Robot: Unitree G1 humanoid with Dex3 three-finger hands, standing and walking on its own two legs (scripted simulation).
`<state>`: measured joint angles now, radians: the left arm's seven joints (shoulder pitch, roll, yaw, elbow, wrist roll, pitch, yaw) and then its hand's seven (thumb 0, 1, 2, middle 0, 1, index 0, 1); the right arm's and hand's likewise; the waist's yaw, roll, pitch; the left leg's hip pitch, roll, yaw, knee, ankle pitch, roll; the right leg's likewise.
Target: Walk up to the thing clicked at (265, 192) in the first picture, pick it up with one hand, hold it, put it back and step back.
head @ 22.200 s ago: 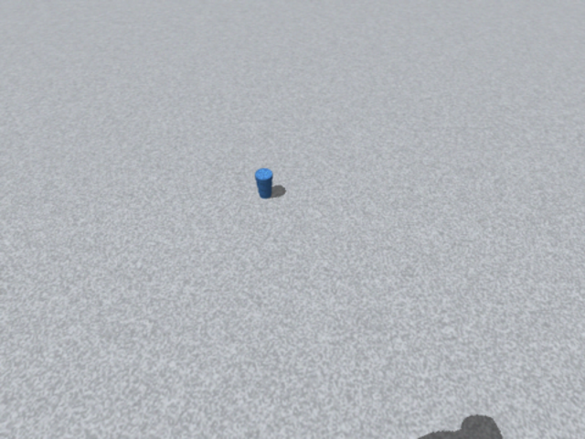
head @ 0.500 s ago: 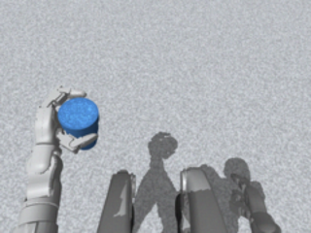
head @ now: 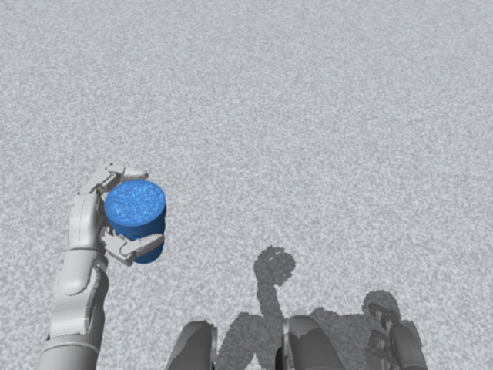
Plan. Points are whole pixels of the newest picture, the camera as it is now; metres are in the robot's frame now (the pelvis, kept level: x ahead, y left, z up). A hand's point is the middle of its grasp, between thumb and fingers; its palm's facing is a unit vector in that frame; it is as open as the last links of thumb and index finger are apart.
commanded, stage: lift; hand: left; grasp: from the side
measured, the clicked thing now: (141, 227) +0.33 +0.18 +0.01
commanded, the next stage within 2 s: hold in 0.80 s
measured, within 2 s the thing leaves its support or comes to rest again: neither
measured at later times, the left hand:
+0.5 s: hand (135, 194) +0.34 +0.16 +0.10, palm faces +0.04 -1.00 +0.00, open 11.4 cm
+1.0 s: hand (135, 183) +0.34 +0.16 +0.12, palm faces +0.01 -1.00 -0.01, open 11.4 cm
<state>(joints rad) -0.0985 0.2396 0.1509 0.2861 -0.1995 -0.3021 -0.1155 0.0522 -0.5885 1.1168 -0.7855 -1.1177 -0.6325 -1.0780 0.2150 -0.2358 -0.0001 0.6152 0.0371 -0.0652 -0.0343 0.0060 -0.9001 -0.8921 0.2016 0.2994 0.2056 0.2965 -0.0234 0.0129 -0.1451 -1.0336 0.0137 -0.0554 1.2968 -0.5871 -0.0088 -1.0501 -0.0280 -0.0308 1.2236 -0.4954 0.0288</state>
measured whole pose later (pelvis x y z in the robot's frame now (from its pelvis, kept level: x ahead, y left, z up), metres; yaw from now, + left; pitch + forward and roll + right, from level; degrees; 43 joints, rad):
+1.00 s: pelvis +0.02 -0.01 +0.06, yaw +0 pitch +8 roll -1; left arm -0.10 0.21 0.15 0.39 -0.20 -0.34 -0.17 0.05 -0.58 1.11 -0.78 -1.12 -0.63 -1.08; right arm 0.23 -0.22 0.00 0.65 0.02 -0.05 -0.05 0.01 -0.90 -0.90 0.20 0.30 0.21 0.30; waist -0.02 0.01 -0.06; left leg -0.60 0.03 -0.04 0.94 -0.48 -0.02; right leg -0.64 -0.02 -0.03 0.90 -0.40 0.01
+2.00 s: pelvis +0.02 -0.02 +0.08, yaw +0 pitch +5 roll -1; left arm -0.09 0.20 0.14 0.38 -0.20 -0.33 -0.16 0.03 -0.55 1.07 -0.78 -1.10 -0.64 -1.05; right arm 0.23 -0.23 0.00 0.66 0.02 -0.05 -0.04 0.01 -0.91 -0.90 0.20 0.30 0.21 0.30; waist -0.01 0.01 -0.04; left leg -0.50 0.03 -0.04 0.85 -0.43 -0.03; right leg -0.54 -0.02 -0.03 0.82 -0.36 0.01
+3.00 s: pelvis +0.02 -0.01 +0.08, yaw +0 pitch +5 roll -1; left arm -0.06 0.19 0.14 0.36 -0.20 -0.33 -0.16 0.03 -0.56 1.08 -0.78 -1.11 -0.64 -1.06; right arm 0.24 -0.23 -0.01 0.66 0.02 -0.05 -0.04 0.01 -0.91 -0.90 0.20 0.30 0.21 0.30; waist -0.01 0.01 -0.04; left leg -0.49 0.03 -0.04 0.84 -0.44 -0.03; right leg -0.53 -0.02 -0.03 0.81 -0.37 0.01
